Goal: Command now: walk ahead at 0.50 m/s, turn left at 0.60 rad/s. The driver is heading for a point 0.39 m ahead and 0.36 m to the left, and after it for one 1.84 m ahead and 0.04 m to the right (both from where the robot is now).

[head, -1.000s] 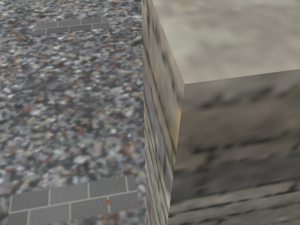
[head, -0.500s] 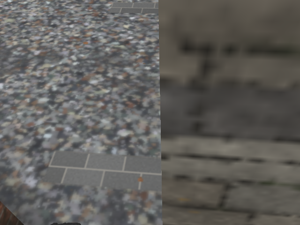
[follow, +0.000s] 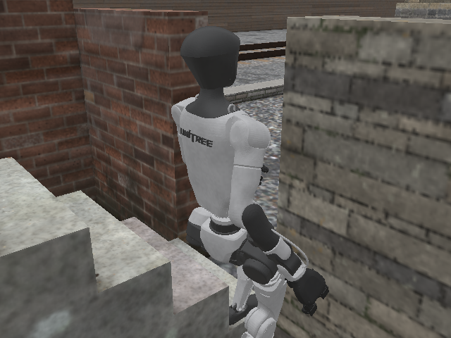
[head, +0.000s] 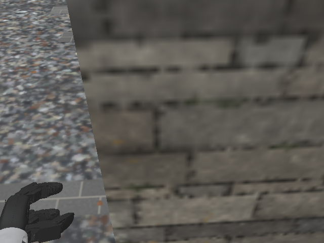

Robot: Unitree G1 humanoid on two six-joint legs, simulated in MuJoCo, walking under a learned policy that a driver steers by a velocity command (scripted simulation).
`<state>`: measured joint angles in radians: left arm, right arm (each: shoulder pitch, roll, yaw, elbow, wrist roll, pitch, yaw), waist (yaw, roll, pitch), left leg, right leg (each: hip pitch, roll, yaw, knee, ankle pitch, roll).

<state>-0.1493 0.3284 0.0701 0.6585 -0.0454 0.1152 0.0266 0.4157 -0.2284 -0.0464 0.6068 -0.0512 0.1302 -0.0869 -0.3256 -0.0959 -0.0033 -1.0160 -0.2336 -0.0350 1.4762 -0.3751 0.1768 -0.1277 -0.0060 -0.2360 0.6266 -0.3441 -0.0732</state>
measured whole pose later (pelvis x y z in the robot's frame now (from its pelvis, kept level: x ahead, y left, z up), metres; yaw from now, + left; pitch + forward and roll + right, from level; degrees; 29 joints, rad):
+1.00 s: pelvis -0.13 -0.13 +0.05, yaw +31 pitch -2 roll +1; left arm -0.18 0.30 0.03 0.55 0.02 0.04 0.03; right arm 0.56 -0.15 -0.06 0.64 -0.04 0.06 -0.14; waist -0.29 -0.04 0.23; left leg -0.92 -0.18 0.04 1.17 0.05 0.08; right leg -0.56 -0.03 -0.07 1.36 -0.67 0.00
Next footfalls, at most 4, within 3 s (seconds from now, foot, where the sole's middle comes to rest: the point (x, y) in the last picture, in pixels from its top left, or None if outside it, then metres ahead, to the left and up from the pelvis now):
0.10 right None -0.08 -0.09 -0.77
1.16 left None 0.07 -0.01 -0.78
1.30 right None -0.27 -0.41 -0.77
1.68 left None -0.61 -0.50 -0.77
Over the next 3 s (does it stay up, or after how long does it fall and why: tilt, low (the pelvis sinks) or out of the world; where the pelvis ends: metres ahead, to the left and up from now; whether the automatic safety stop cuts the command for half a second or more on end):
stays up -0.33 -0.32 -0.02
